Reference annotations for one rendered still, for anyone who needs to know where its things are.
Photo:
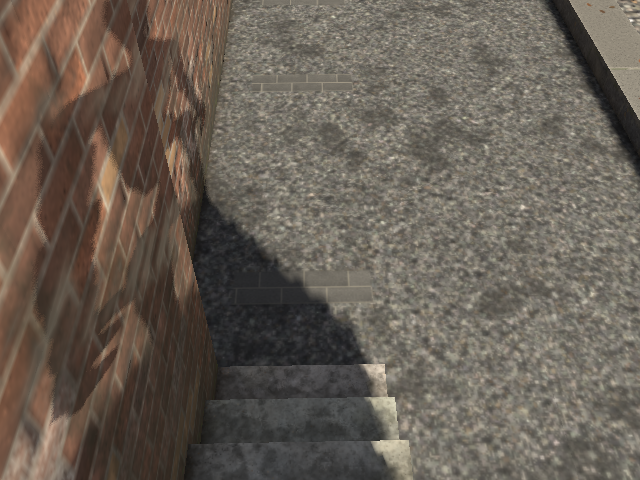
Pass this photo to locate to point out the stairs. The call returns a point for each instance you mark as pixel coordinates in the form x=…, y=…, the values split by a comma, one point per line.
x=300, y=422

